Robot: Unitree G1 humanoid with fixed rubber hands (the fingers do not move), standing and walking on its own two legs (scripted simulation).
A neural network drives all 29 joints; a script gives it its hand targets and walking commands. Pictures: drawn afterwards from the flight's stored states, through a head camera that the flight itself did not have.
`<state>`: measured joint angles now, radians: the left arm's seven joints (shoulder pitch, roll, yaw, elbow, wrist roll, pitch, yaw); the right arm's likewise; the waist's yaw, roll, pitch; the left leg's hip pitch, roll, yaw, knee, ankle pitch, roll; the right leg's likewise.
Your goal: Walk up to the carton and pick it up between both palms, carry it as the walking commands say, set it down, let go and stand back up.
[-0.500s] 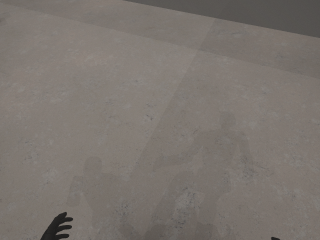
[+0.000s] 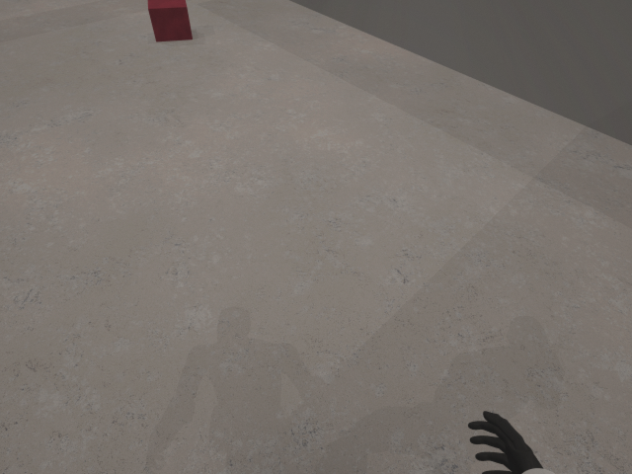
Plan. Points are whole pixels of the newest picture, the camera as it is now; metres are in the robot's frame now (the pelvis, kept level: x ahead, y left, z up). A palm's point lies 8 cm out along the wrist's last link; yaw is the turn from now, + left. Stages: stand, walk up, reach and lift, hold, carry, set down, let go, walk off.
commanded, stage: walk up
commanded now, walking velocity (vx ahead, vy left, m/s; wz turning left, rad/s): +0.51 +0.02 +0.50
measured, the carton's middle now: (170, 20) +3.10 +1.22 -0.65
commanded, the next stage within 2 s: none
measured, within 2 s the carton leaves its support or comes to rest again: neither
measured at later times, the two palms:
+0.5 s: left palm (175, 265) +0.46 +0.28 -0.09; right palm out of the picture +0.18 -0.23 -0.12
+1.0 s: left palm (94, 311) +0.39 +0.42 -0.14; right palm (344, 195) +0.69 -0.02 -0.10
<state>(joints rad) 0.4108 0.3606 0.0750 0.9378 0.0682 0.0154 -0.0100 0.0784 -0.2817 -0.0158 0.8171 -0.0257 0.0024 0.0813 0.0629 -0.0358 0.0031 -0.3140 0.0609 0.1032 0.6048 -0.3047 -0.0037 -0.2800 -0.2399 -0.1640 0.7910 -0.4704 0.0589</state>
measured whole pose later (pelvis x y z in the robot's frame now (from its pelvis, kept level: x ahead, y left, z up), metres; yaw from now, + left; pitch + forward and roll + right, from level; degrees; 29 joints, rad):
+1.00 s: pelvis +0.48 +0.17 +0.00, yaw +17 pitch +1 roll -2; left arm 0.36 0.27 0.07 0.96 0.03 -0.04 -0.02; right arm 0.10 -0.23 -0.02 0.89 -0.03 -0.07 0.04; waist 0.05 -0.03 0.06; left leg -0.42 0.04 0.08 0.62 -0.21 0.05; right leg -0.30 -0.12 -0.05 1.10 -0.39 0.02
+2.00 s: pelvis +0.90 +0.34 +0.00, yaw +19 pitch +1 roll -1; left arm 0.40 0.26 0.06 1.01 0.03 -0.05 -0.01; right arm 0.10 -0.21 -0.03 0.93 -0.03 -0.07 0.04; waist 0.05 -0.02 0.05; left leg -0.40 0.07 0.11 0.58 -0.20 0.01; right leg -0.27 -0.13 -0.03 0.97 -0.45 0.00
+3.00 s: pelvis +1.31 +0.51 +0.00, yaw +18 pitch +1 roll -1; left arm 0.44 0.23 0.05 1.05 0.03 -0.05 -0.01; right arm 0.08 -0.21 -0.03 0.95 -0.03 -0.07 0.04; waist 0.06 -0.02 0.05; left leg -0.40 0.08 0.12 0.59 -0.19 0.01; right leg -0.22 -0.14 -0.05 0.93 -0.47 0.01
